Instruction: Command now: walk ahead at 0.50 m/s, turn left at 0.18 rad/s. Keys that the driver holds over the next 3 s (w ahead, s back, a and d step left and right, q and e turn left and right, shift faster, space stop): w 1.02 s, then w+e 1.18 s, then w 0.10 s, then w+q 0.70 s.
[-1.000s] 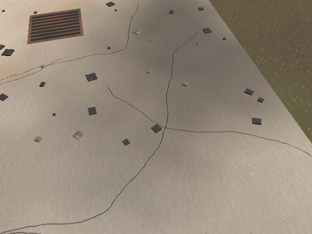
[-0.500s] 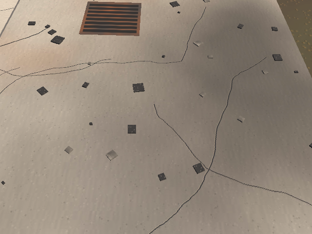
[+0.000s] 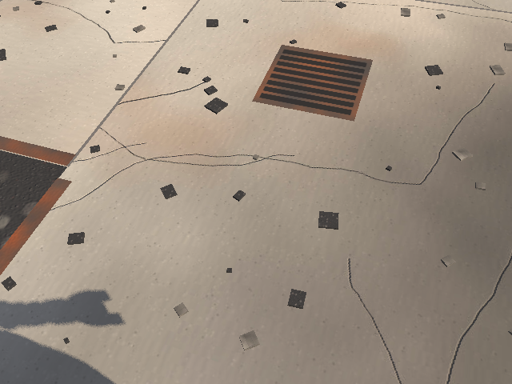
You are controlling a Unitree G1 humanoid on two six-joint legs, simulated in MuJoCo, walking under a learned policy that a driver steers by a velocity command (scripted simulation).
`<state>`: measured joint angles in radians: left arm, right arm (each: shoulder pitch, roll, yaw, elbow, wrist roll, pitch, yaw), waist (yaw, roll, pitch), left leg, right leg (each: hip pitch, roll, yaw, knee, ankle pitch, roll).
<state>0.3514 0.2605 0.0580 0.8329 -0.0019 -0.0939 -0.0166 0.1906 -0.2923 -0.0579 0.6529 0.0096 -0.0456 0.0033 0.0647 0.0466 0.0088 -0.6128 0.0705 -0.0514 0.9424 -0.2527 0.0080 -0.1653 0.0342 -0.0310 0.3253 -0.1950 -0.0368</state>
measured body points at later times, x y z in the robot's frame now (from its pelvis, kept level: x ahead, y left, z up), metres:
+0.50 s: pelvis +0.26 +0.07 +0.00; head +0.28 +0.08 +0.45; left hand +0.42 +0.34 -0.11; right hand +0.32 -0.21 -0.11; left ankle +0.24 +0.15 -0.75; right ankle +0.37 -0.11 -0.68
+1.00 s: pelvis +0.54 +0.00 +0.00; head +0.56 -0.01 +0.45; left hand +0.59 +0.28 -0.12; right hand +0.68 -0.27 -0.11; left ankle +0.60 +0.18 -0.67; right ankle +0.54 -0.08 -0.75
